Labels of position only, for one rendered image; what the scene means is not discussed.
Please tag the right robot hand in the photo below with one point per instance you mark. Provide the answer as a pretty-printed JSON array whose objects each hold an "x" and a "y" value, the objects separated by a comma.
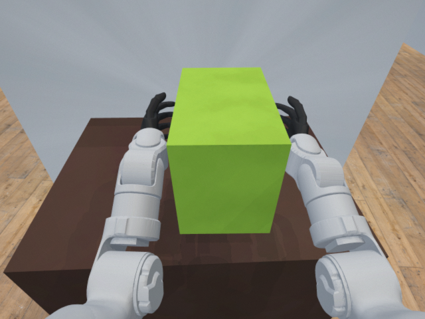
[{"x": 298, "y": 122}]

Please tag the left robot hand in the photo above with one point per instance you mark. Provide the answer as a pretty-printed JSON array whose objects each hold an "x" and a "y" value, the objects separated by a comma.
[{"x": 152, "y": 118}]

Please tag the robot right upper arm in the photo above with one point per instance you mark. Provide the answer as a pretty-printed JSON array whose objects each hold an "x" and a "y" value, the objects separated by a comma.
[{"x": 360, "y": 285}]

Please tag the carton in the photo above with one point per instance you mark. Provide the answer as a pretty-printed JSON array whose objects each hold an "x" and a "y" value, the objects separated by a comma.
[{"x": 228, "y": 150}]

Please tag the robot left upper arm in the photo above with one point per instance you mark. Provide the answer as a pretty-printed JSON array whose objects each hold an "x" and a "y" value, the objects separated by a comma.
[{"x": 123, "y": 285}]

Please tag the pedestal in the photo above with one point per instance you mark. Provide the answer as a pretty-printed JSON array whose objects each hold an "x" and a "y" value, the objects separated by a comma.
[{"x": 205, "y": 276}]

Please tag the right robot forearm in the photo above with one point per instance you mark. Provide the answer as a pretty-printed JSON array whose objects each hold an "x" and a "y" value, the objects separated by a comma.
[{"x": 336, "y": 225}]

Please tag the left robot forearm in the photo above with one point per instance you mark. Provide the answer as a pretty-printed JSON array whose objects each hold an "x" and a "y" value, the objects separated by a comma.
[{"x": 134, "y": 219}]

